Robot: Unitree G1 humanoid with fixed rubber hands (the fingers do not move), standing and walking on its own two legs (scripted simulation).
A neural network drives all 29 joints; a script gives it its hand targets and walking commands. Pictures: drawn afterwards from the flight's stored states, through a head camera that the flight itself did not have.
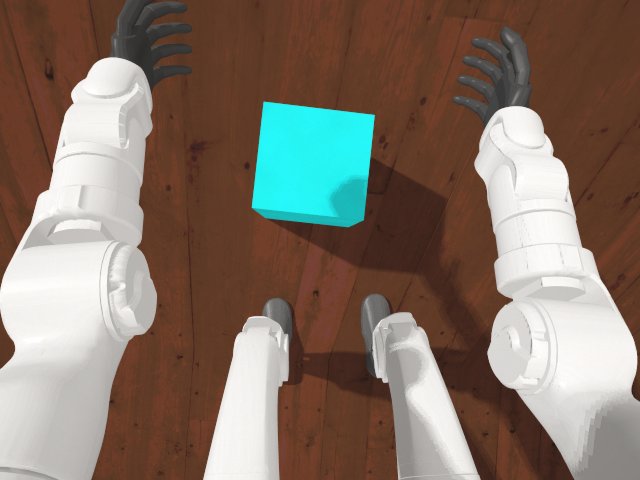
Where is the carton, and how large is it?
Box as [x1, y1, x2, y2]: [252, 102, 374, 226]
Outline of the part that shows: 263,102 252,207 263,216 268,218 341,226 349,226 362,220 364,213 374,115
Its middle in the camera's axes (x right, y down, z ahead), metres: -0.02 -0.14 +0.84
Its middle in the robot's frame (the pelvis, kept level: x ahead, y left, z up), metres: +0.52 +0.01 -0.52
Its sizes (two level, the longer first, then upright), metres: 0.210 0.200 0.250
